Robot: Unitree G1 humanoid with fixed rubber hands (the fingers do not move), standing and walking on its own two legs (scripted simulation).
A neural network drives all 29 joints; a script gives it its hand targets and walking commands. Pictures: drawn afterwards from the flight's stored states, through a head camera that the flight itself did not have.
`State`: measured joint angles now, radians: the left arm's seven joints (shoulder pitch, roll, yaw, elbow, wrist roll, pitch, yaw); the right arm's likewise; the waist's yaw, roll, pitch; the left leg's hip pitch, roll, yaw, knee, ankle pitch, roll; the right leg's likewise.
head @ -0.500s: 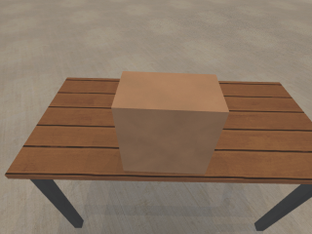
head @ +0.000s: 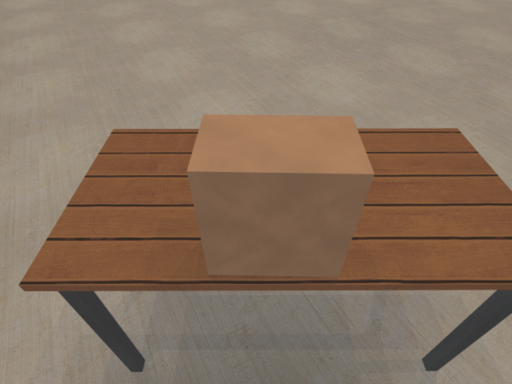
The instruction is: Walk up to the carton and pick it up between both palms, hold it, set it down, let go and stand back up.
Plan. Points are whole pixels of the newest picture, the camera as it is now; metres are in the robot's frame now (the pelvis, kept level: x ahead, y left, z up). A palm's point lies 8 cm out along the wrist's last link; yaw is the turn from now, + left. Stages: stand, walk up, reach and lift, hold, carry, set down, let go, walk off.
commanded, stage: stand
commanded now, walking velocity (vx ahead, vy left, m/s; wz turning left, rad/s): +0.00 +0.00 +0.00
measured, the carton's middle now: (275, 200) +0.45 -0.03 +0.04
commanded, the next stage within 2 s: none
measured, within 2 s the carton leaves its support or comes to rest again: neither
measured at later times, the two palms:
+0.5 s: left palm out of the picture -0.04 +0.20 -0.15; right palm out of the picture -0.04 -0.20 -0.16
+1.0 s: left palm out of the picture -0.02 +0.20 -0.15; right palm out of the picture -0.03 -0.20 -0.15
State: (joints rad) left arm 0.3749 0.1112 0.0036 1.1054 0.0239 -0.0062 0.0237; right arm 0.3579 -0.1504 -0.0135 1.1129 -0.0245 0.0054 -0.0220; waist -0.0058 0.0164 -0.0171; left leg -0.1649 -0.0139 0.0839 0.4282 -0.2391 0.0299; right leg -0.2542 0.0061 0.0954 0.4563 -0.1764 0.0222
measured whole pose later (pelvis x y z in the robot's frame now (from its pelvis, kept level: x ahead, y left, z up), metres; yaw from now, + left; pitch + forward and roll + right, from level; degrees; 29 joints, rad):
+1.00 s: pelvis +0.01 +0.01 +0.00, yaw -1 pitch -2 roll +1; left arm 0.32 0.08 -0.01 1.18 0.01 0.00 0.04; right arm 0.34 -0.12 0.00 1.14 -0.01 0.00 -0.04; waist -0.01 0.01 0.03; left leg -0.16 -0.02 0.08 0.45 -0.27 0.04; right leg -0.25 0.01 0.11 0.48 -0.20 0.03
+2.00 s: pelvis +0.04 +0.03 +0.00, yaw -1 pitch -2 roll +0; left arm 0.26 0.09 -0.01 1.22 0.01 0.01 0.05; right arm 0.34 -0.10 0.00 1.15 -0.01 -0.02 -0.05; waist -0.01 0.00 0.06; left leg -0.08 -0.06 0.09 0.43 -0.32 0.08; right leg -0.18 -0.03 0.12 0.47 -0.25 0.07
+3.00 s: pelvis +0.06 +0.04 +0.00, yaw +0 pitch -2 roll +0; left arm 0.24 0.10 -0.01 1.21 0.01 0.02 0.06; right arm 0.33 -0.11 -0.01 1.15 -0.01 -0.01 -0.05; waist -0.02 0.00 0.09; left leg -0.06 -0.06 0.09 0.44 -0.35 0.08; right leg -0.16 -0.04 0.10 0.49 -0.29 0.07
